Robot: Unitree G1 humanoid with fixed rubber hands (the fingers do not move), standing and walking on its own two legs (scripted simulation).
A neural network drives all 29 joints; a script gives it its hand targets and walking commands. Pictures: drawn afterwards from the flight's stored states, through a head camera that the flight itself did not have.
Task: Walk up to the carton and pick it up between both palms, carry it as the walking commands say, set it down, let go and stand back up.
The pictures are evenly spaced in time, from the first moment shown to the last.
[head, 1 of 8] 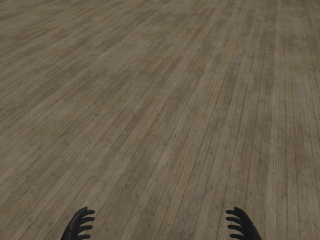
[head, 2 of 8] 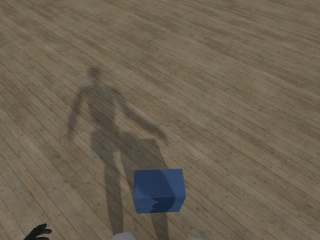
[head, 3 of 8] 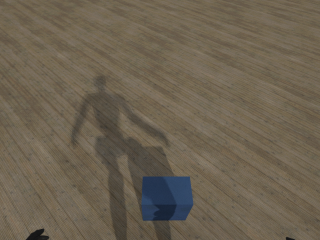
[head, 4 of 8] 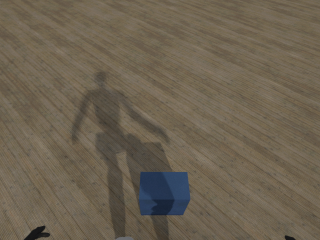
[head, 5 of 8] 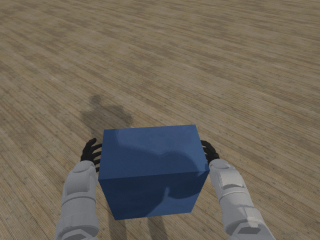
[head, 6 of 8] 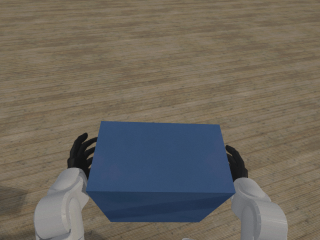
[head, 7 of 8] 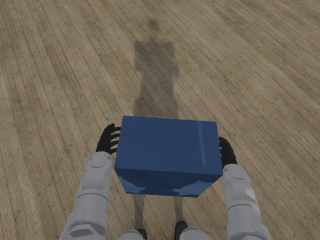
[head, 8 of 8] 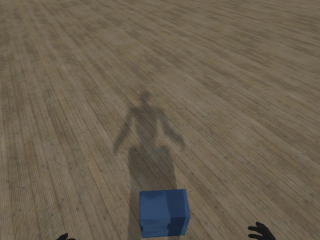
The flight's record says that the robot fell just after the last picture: no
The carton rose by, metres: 0.68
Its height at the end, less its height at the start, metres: +0.00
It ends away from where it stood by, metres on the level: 1.57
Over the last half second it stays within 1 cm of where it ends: yes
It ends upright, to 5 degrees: yes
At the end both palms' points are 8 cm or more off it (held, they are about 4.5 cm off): yes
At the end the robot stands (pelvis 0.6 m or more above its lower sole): yes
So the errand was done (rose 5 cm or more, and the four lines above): yes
